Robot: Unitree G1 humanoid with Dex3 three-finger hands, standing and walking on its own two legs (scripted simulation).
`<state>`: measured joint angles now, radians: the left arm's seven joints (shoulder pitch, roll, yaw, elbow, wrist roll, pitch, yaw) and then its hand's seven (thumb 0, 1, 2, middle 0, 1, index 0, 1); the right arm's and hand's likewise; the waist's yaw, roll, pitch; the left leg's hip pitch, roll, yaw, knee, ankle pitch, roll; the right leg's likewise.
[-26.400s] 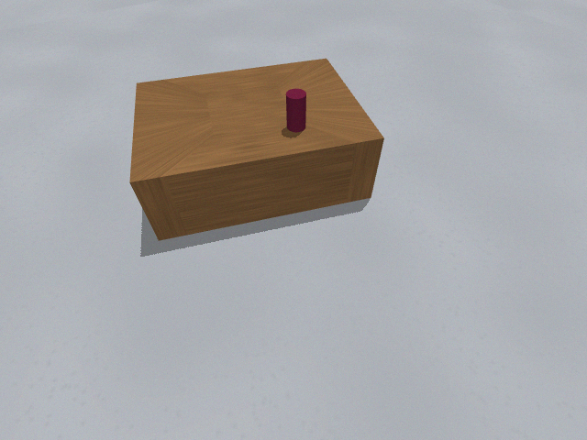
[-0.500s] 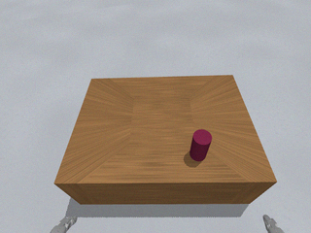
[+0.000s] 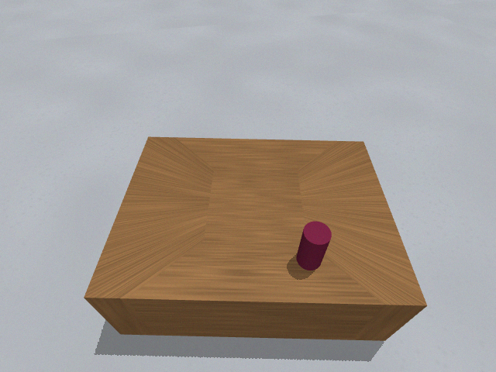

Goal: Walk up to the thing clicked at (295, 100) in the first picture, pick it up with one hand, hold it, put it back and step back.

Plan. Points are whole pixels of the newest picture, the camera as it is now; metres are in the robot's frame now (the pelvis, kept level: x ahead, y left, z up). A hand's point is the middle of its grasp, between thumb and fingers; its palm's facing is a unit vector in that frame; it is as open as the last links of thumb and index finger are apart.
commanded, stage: stand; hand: right
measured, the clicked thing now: (312, 246) +0.53 -0.18 -0.34
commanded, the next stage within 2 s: none
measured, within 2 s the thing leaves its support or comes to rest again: neither
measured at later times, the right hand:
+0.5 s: hand out of the picture +0.06 -0.23 -0.16, palm faces -0.02 +0.94 -0.34, open 7.7 cm
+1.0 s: hand out of the picture +0.08 -0.23 -0.15, palm faces -0.02 +0.93 -0.36, open 7.4 cm
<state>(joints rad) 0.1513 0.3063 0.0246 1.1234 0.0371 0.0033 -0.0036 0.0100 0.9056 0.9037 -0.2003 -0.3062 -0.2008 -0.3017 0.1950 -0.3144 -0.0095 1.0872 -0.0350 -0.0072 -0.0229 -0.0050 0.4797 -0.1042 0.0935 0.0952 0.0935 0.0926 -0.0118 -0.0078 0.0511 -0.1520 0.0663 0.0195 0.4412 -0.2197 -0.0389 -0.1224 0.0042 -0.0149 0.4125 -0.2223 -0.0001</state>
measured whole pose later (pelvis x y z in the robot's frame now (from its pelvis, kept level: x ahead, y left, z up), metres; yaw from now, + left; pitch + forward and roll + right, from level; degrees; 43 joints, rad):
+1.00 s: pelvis +0.01 +0.02 +0.01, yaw +0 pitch -3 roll +0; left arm 0.11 0.34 0.00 1.16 0.02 -0.01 0.00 0.01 0.91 0.90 -0.20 -0.30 -0.20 -0.30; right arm 0.11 -0.34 0.00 1.15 -0.02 -0.01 -0.01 0.01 -0.90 -0.90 0.21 0.30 0.21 0.30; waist -0.01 -0.01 0.05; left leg -0.11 0.02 0.04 0.34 -0.19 -0.01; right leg -0.09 -0.04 0.00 0.32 -0.19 0.03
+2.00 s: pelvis +0.02 +0.02 +0.01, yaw +1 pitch -2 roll +0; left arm 0.12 0.34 0.00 1.14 0.02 -0.01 0.00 0.01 0.91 0.90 -0.20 -0.30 -0.20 -0.30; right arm 0.11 -0.34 0.00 1.14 -0.02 -0.01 0.00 0.01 -0.90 -0.90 0.21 0.30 0.21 0.30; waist -0.01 0.00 0.05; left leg -0.11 0.02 0.01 0.33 -0.18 -0.01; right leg -0.07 -0.04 -0.03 0.31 -0.19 0.03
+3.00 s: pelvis -0.09 +0.04 -0.02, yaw +6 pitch -2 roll -1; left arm 0.03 0.39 0.07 0.86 0.02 0.05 0.02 0.01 0.91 0.90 -0.20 -0.30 -0.20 -0.30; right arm 0.16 -0.38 -0.05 0.93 -0.04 0.05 0.02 0.01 -0.90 -0.90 0.20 0.30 0.21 0.30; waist -0.01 -0.03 0.20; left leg -0.28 -0.02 -0.02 0.71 -0.39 0.03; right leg -0.47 -0.02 0.06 0.88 -0.48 0.00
